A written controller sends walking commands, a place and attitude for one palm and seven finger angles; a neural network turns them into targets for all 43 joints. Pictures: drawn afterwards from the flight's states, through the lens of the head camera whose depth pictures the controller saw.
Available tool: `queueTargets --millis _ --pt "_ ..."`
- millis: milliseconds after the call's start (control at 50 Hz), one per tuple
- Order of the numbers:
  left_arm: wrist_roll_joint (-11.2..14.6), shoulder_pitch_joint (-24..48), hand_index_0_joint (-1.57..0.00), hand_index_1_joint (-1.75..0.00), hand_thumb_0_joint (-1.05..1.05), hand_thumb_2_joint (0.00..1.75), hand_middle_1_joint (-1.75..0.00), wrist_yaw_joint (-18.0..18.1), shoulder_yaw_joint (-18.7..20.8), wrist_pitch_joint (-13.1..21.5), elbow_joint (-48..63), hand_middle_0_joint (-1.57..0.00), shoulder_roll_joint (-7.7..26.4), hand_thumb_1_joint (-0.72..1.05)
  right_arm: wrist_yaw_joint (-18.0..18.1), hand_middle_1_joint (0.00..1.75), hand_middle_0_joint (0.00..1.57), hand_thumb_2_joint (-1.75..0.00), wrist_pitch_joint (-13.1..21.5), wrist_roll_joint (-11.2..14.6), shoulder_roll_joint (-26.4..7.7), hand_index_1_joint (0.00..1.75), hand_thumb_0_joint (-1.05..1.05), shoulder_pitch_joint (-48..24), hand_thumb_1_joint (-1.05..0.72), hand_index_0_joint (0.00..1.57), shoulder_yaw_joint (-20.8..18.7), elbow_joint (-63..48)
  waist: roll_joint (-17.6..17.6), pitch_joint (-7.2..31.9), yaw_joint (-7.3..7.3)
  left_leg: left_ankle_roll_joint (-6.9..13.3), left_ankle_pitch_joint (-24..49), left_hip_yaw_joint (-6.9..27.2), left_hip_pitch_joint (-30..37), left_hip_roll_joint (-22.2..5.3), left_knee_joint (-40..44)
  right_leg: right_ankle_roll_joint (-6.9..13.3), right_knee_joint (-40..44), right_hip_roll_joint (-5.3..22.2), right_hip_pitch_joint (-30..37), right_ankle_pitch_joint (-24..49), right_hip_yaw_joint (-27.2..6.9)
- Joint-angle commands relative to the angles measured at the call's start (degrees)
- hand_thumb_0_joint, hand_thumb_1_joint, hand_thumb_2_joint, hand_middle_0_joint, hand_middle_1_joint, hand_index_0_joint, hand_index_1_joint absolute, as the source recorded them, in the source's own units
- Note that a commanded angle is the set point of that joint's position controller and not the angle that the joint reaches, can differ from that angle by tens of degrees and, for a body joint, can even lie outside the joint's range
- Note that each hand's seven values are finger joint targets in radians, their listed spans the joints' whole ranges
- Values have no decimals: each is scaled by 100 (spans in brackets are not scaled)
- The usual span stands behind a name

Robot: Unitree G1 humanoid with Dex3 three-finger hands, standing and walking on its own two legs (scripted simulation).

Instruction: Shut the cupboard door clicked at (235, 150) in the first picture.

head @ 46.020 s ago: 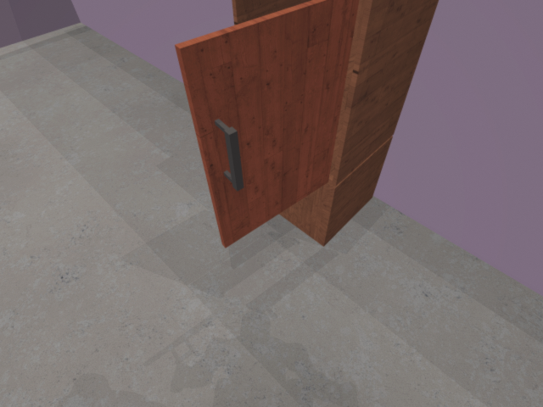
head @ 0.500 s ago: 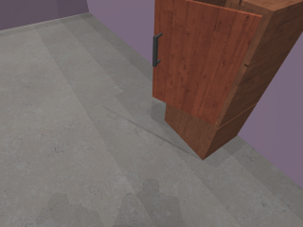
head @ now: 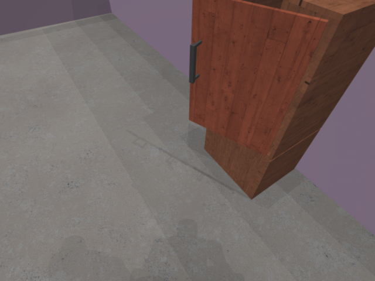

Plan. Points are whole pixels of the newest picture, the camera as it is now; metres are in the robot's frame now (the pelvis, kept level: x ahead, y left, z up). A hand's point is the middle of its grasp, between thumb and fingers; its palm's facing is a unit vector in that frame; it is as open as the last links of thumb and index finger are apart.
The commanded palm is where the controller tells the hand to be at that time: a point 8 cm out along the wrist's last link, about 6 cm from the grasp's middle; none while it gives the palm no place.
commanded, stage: walk to a spot facing it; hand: left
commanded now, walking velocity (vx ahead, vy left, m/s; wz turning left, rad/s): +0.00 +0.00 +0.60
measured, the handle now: (195, 62) +0.88 +0.00 +0.00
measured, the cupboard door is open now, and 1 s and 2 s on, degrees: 22 22 22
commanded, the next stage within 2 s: turn to face it in 1.84 s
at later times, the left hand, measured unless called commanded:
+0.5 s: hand out of the picture +0.03 +0.25 -0.18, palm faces +0.28 -0.93 -0.25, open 7.4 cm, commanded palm none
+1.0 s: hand out of the picture -0.06 +0.19 -0.18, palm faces +0.59 -0.76 -0.28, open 7.4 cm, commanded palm none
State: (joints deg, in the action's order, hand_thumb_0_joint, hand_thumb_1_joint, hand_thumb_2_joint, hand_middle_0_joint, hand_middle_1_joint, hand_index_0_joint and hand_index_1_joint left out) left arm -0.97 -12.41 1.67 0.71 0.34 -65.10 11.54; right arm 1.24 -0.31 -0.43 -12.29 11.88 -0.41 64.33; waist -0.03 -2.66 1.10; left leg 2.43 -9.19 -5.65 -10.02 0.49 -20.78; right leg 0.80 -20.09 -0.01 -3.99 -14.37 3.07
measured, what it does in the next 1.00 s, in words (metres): steps on the spot, turning left: right foot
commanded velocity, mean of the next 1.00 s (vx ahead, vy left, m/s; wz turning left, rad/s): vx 0.00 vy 0.00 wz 0.60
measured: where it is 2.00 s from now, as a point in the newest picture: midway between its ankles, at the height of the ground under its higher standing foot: outside the picture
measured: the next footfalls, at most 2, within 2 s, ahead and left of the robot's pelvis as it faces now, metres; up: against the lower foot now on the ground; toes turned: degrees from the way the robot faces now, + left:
right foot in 0.72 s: +0.09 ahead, -0.12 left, +0.00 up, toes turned +28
left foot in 1.06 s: -0.02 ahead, +0.13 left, +0.00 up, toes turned +45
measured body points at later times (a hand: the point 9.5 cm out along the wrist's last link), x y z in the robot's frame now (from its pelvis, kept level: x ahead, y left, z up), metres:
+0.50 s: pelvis +0.00 +0.03 -0.01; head +0.06 +0.05 +0.44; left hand +0.01 +0.30 -0.16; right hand +0.10 -0.21 -0.15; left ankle +0.02 +0.11 -0.75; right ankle +0.01 -0.14 -0.68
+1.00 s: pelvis +0.02 -0.01 -0.01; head +0.08 +0.02 +0.43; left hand -0.09 +0.23 -0.15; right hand +0.26 -0.16 -0.16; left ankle -0.05 +0.10 -0.71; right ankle +0.06 -0.13 -0.75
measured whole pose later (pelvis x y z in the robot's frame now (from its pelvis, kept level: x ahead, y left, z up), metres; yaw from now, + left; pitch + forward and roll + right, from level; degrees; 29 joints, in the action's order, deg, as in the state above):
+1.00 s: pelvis +0.02 -0.01 -0.01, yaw +39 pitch +0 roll +2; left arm -2.2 -13.3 1.6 2.9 -0.9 -50.3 11.8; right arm -2.0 -4.9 -0.6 -14.8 7.1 -4.2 50.9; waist -1.1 -8.4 0.8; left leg -2.5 -25.5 -2.8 -23.2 -0.9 -47.4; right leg -1.4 -33.8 7.6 -10.8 -22.5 8.7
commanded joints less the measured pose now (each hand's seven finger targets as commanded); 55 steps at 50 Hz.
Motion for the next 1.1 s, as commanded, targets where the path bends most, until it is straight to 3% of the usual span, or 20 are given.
queueTargets --millis 0,80,140,220,240,260,280,300,360,640,660,680,700,760,800,900,980,1020,1040,1080 --pt "36 -468 -20 -30 0 90 -30 68 176 -39 235 -20 631 90 23 30 20 -90 -24 -38 -459 30 0 329 -90 20 -96 -275 -37 -55 -77 -67 811 864 -227 -632 -146 115 6 832 -348 842 -391" --pt "12 -418 -20 -30 0 90 -30 94 360 -96 541 -20 900 90 -20 30 20 -90 -125 -48 -439 30 0 240 -90 20 -210 -565 -588 2 -138 -194 373 556 -975 -290 -1321 561 -55 1531 -127 1284 -567" --pt "-61 -290 -20 -30 0 90 -30 113 449 -89 812 -20 975 90 -47 30 20 -90 -224 -65 -409 30 0 -35 -90 20 -329 -905 -827 -179 -201 -313 -1878 393 -1655 -320 -3123 1139 -21 2296 -202 2410 -673" --pt "-45 18 -20 -30 0 90 -30 87 545 -84 1102 -20 1130 90 -131 30 20 -90 -199 -57 -336 30 0 354 -90 20 -337 -1060 -427 -8 108 -311 -802 134 -837 -377 -1471 510 -1282 1936 -378 2969 274" --pt "1 -44 -20 -30 0 90 -30 58 540 -120 1187 -20 1055 90 -137 30 20 -90 -158 -89 -578 30 0 697 -90 20 -380 -1036 343 224 237 -63 904 712 -71 -618 -751 51 -2142 1482 -1040 2088 612" --pt "44 -133 -20 -30 0 90 -30 21 481 -153 1341 -20 716 90 -111 30 20 -90 -128 -136 -1126 30 0 943 -90 20 -504 -1049 1902 338 275 618 2740 2579 455 -1765 -265 -421 -3358 613 -2074 -734 810" --pt "-12 200 -20 -30 0 90 -30 53 435 -195 1543 -20 680 90 -60 30 20 -90 -161 -143 -1293 30 0 1154 -90 20 -561 -989 1690 466 430 1005 1792 3305 136 -2150 319 -316 -4162 327 -2216 -2460 99" --pt "-29 470 -20 -30 0 90 -30 56 482 -261 1586 -20 671 90 -24 30 20 -90 -157 -151 -1337 30 0 1045 -90 20 -588 -1041 1229 364 400 897 328 3407 -151 -2086 549 -257 -4594 421 -2516 -2071 -321" --pt "-67 495 -20 -30 0 90 -30 -52 512 -199 1553 -20 675 90 28 30 20 -90 -85 -156 -1107 30 0 449 -90 20 -502 -1287 413 184 109 646 -690 2947 -521 -1518 621 -340 -4568 465 -2710 -886 -525" --pt "-5 -184 -20 -30 0 90 -30 0 483 -153 1750 -20 784 90 -70 30 20 -90 -224 -106 -1152 30 0 -69 -90 20 -670 -1632 938 673 -190 413 -18 2926 -1074 -660 -99 -326 -1071 -150 -628 -303 -289" --pt "-29 -429 -20 -30 0 90 -30 26 527 -102 1737 -20 1023 90 -97 30 20 -90 -225 -52 -1005 30 0 -137 -90 20 -650 -1686 469 717 -329 172 -436 2736 -1610 -366 -527 -228 -149 173 58 -99 -623" --pt "-107 -472 -20 -30 0 90 -30 63 626 -45 1777 -20 1456 90 -127 30 20 -90 -213 -5 -634 30 0 -33 -90 20 -631 -1743 -970 695 -324 -285 -1584 1788 -2541 353 -1831 289 698 1607 509 -801 -2203" --pt "-112 -96 -20 -30 0 90 -30 73 585 -68 1878 -20 1593 90 -137 30 20 -90 -210 -80 -700 30 0 -69 -90 20 -653 -1806 -1259 345 -249 -468 -2416 1045 -2648 590 -3542 899 867 2721 -338 -521 -2874" --pt "-54 550 -20 -30 0 90 -30 112 470 -10 1994 -20 1010 90 -215 30 20 -90 -290 -100 -709 30 0 73 -90 20 -617 -1688 -907 217 187 -491 -1800 1023 -2563 -72 -5056 914 18 2035 -651 1608 -1459" --pt "-77 342 -20 -30 0 90 -30 110 465 21 1969 -20 1018 90 -261 30 20 -90 -273 -67 -605 30 0 -157 -90 20 -526 -1786 -971 206 78 -585 -1726 697 -2445 -148 -4459 768 -394 1816 -249 3016 -715" --pt "-91 -516 -20 -30 0 90 -30 69 572 -13 1741 -20 1320 90 -310 30 20 -90 -272 -42 -442 30 0 -800 -90 20 -399 -1953 -1222 266 -328 -522 -1719 117 -1888 -12 -2908 527 -732 1787 273 4030 -275" --pt "-86 -533 -20 -30 0 90 -30 50 623 -29 1755 -20 1394 90 -298 30 20 -90 -214 -24 -540 30 0 -578 -90 20 -403 -1923 -1336 492 -190 -393 -1298 -93 -1153 69 -1604 346 -1274 1826 332 4125 19" --pt "5 -478 -20 -30 0 90 -30 13 605 -47 1865 -20 1258 90 -279 30 20 -90 -122 -87 -1052 30 0 169 -90 20 -527 -1738 -184 1032 248 -61 1034 639 874 -533 -435 -163 -2782 1509 -1038 2737 530" --pt "38 -395 -20 -30 0 90 -30 -46 470 -54 2104 -20 792 90 -229 30 20 -90 -103 -128 -1743 30 0 629 -90 20 -708 -1647 1785 1254 476 897 3384 2803 1891 -2198 -460 -560 -4111 653 -2774 -1848 639" --pt "-45 350 -20 -30 0 90 -30 3 428 -125 2286 -20 767 90 -104 30 20 -90 -110 -104 -1661 30 0 924 -90 20 -654 -1531 1336 1048 600 1112 2089 2862 1409 -2167 -231 -463 -4638 675 -3263 -2188 -178"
